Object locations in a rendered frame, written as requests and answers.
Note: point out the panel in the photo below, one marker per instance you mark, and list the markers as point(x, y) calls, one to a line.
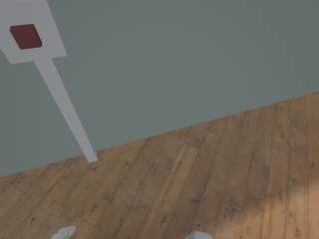
point(39, 13)

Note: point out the left robot hand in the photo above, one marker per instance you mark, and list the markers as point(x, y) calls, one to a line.
point(65, 233)

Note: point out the button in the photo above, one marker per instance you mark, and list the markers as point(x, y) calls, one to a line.
point(26, 36)

